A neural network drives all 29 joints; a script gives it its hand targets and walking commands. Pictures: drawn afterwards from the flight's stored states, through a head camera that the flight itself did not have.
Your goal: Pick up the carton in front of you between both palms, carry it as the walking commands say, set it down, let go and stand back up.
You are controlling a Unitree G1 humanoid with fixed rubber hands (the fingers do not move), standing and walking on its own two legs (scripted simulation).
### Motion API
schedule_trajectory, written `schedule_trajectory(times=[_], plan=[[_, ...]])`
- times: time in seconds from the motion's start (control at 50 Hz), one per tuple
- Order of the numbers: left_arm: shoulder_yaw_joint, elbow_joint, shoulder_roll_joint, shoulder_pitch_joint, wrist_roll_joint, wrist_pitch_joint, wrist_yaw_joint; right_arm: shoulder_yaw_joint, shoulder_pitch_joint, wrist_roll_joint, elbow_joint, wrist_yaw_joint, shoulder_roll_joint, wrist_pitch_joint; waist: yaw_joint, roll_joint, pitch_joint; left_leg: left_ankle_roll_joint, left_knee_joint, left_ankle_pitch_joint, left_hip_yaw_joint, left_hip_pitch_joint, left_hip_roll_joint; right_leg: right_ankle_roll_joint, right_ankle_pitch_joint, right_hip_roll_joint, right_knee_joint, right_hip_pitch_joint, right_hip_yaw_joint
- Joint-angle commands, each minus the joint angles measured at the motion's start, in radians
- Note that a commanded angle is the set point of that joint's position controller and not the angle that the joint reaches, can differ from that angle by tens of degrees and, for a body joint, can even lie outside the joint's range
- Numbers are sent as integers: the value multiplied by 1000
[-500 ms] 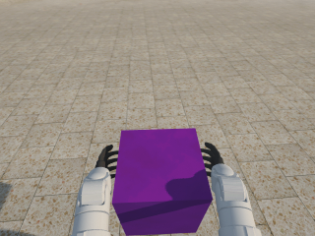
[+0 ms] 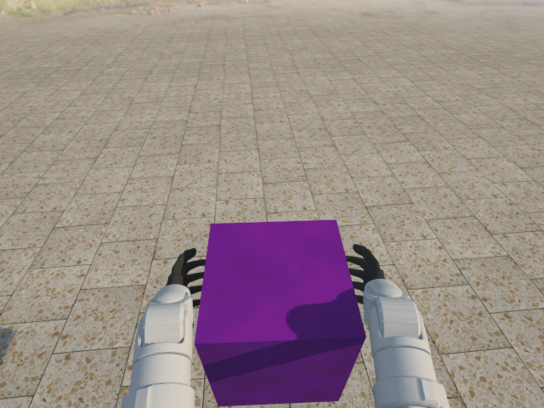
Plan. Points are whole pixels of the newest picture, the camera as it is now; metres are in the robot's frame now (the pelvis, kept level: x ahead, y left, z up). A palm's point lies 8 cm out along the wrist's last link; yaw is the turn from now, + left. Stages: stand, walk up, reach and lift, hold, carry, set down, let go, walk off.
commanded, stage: set down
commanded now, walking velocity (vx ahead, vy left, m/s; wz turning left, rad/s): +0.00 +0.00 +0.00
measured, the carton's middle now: (276, 314) +0.30 +0.00 -0.02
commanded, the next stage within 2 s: none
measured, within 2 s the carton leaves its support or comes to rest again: neither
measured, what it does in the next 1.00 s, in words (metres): lowers itself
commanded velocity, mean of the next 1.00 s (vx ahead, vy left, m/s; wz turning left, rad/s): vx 0.00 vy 0.00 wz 0.00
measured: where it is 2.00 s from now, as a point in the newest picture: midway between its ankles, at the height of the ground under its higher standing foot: outside the picture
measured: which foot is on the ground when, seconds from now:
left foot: down 0.00-1.00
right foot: down 0.00-1.00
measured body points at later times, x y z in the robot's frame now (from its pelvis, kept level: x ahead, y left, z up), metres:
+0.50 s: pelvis +0.00 +0.01 -0.03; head +0.15 +0.01 +0.40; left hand +0.36 +0.16 -0.09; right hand +0.36 -0.15 -0.09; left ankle +0.03 +0.13 -0.74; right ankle +0.04 -0.11 -0.74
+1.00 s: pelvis -0.05 +0.01 -0.16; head +0.20 +0.01 +0.22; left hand +0.42 +0.17 -0.23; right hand +0.41 -0.14 -0.24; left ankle +0.03 +0.13 -0.74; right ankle +0.04 -0.11 -0.74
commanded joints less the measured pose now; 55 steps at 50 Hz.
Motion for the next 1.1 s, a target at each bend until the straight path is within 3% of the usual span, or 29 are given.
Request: schedule_trajectory(times=[0.0, 0.06, 0.16, 0.24, 0.32, 0.38, 0.54, 0.58, 0.62, 0.74, 0.82, 0.94, 1.08], plan=[[-519, -23, -916, -504, -263, -29, -233, 529, -508, 263, -15, 234, 911, -27, 7, -17, -193, 34, -105, -34, -54, -49, -75, 3, -28, 47, -104, 67, 95], [-513, -32, -905, -491, -258, -34, -223, 513, -485, 254, -22, 223, 894, -36, 4, -13, -205, 27, -100, 26, -57, -37, -77, 3, 52, 52, -91, 82, 95], [-415, 57, -872, -532, -191, -90, -215, 402, -520, 186, 69, 211, 864, -96, -1, -9, -170, 24, -71, 17, -53, -78, -82, -2, 49, 61, -56, 34, 91], [-278, 162, -792, -564, -100, -177, -196, 271, -560, 101, 162, 185, 796, -181, -5, -11, -144, 28, 1, 33, -51, -167, -89, -5, 65, 73, 9, -61, 84], [-178, 209, -671, -514, -25, -303, -173, 182, -514, 28, 213, 166, 679, -303, 1, -5, -177, 24, 93, 131, -41, -282, -101, 6, 154, 85, 101, -191, 77], [-204, 215, -648, -503, -40, -412, -165, 209, -513, 34, 224, 160, 668, -415, 4, -8, -286, 13, 166, 216, -36, -350, -112, 13, 243, 96, 183, -262, 75], [-459, 185, -757, -649, -166, -609, -151, 457, -647, 160, 198, 156, 782, -613, 5, 1, -826, -12, 427, 447, -46, -506, -126, 27, 445, 125, 446, -438, 73], [-493, 178, -766, -670, -183, -617, -146, 505, -684, 180, 167, 153, 789, -622, 9, -8, -953, -10, 486, 499, -51, -510, -127, 37, 451, 130, 499, -535, 67], [-517, 160, -776, -710, -197, -609, -144, 517, -708, 185, 162, 152, 795, -613, 4, 0, -1030, -20, 529, 452, -40, -571, -134, 35, 399, 135, 540, -594, 62], [-462, 225, -803, -839, -182, -507, -197, 433, -813, 157, 238, 180, 831, -515, -4, 7, -940, -16, 603, 83, -5, -837, -150, 29, 67, 139, 618, -841, 39], [-386, 292, -807, -925, -156, -441, -232, 363, -908, 135, 288, 205, 846, -449, -1, 7, -898, -6, 658, -52, 5, -972, -152, 22, -61, 143, 672, -957, 26], [-325, 350, -784, -1027, -150, -417, -249, 321, -1030, 138, 320, 205, 851, -422, 12, -6, -965, -3, 775, -66, 23, -1123, -160, 28, -71, 150, 785, -1085, 10], [-357, 359, -768, -1131, -191, -429, -242, 360, -1144, 192, 309, 170, 849, -433, 20, -11, -1128, -5, 925, -29, 42, -1260, -167, 40, -19, 161, 936, -1182, -7]])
